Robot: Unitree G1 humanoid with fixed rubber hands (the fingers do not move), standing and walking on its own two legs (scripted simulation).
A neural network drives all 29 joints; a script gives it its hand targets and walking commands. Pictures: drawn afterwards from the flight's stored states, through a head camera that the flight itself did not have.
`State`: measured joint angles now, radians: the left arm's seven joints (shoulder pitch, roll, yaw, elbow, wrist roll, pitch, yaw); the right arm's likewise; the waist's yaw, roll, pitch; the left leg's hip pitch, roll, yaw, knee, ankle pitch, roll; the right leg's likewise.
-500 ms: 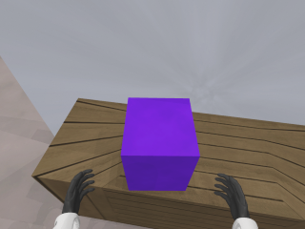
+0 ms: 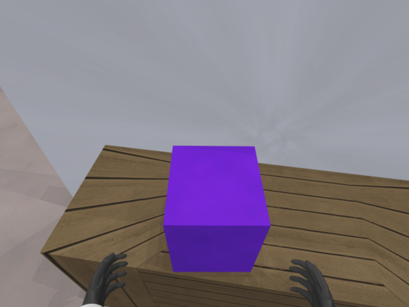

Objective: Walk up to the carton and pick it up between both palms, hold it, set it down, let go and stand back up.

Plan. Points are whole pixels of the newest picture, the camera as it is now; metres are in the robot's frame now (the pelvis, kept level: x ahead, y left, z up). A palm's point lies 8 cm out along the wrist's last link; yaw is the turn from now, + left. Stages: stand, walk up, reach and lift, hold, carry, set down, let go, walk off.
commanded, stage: set down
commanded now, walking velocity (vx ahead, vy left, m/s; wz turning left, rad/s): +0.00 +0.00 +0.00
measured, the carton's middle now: (212, 210) +0.35 +0.00 -0.08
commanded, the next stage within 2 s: let go in 0.34 s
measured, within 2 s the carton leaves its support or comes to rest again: neither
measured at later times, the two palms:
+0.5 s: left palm (95, 298) +0.15 +0.23 -0.08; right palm out of the picture +0.14 -0.21 -0.09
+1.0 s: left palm out of the picture +0.14 +0.23 -0.09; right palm out of the picture +0.12 -0.24 -0.10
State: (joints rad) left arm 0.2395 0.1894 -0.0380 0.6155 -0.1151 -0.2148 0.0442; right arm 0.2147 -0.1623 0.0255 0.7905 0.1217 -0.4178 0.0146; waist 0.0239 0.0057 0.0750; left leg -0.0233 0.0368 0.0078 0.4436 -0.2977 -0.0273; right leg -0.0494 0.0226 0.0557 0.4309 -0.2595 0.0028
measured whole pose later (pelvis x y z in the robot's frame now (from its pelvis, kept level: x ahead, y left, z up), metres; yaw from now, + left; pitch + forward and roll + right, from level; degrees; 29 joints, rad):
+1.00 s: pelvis -0.01 +0.00 +0.00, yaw +0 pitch -4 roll +0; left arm 0.20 0.19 0.00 0.64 0.02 0.02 0.01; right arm 0.20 -0.21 -0.03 0.78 -0.01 -0.09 -0.01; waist 0.00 0.01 0.04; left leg -0.12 0.03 0.01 0.48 -0.29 -0.02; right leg -0.15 0.02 0.06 0.48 -0.26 0.01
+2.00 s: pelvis -0.15 +0.00 -0.02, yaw +1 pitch -6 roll +1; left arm 0.44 0.20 0.04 0.94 0.04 0.01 0.01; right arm 0.34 -0.21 -0.05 0.95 -0.03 0.04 -0.02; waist 0.01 0.01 0.03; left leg -0.37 0.00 0.00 0.63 -0.32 -0.01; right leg -0.42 0.00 0.06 0.71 -0.40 0.01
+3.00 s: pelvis -0.15 -0.02 -0.03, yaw -2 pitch -3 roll -1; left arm 0.26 0.15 0.03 0.90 0.02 0.01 0.01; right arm 0.51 -0.14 0.00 1.02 -0.04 -0.02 -0.04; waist -0.07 0.06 0.05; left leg -0.01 0.06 0.18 0.66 -0.58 0.01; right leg -0.39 -0.06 -0.08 0.73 -0.27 0.02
